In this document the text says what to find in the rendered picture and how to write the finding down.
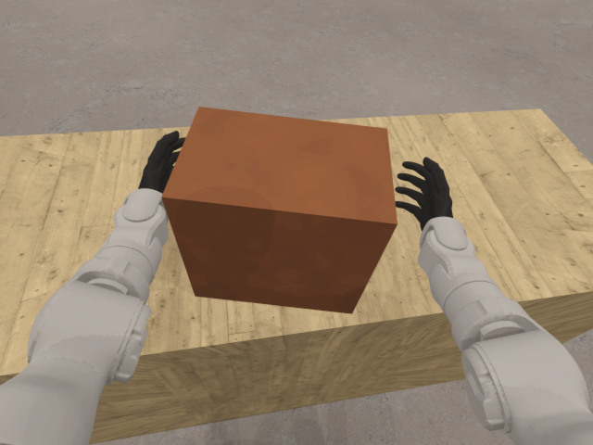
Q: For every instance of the pedestal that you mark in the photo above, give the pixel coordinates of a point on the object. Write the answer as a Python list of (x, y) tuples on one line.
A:
[(521, 189)]

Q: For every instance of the robot right hand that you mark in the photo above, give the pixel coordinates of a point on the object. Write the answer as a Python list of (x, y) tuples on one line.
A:
[(434, 200)]

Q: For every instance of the robot left hand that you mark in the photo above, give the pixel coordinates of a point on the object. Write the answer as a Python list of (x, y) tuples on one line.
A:
[(159, 165)]

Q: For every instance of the right robot forearm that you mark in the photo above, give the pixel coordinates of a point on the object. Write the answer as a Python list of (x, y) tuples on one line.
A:
[(471, 300)]

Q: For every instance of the carton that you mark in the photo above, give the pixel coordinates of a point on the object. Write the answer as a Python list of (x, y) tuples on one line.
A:
[(281, 211)]

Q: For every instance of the robot left upper arm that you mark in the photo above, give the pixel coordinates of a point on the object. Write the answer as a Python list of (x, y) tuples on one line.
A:
[(93, 336)]

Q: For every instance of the left robot forearm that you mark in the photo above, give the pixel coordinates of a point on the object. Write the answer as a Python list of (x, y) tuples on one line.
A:
[(127, 262)]

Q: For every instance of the robot right upper arm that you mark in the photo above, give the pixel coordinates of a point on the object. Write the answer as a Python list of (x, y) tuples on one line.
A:
[(525, 386)]

